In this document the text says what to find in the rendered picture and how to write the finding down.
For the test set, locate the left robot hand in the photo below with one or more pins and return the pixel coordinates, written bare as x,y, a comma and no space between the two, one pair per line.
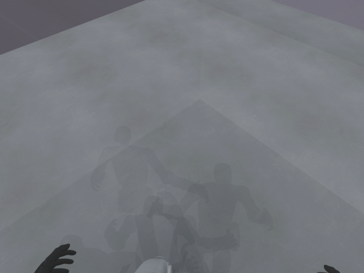
48,266

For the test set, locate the robot left thigh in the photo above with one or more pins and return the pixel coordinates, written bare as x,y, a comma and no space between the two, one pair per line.
155,265

